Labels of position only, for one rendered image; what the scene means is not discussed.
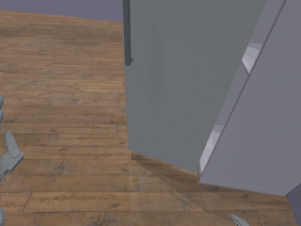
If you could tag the fridge door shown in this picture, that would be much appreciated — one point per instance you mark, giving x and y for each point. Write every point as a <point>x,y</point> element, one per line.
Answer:
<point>186,54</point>

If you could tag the robot left hand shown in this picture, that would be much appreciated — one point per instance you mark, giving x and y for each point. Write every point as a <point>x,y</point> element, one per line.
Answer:
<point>12,158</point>

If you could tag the handle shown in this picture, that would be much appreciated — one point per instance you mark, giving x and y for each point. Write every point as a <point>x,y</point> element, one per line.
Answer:
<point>127,31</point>

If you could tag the robot right hand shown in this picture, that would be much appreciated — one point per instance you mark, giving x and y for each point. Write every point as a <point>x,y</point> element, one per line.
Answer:
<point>238,221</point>

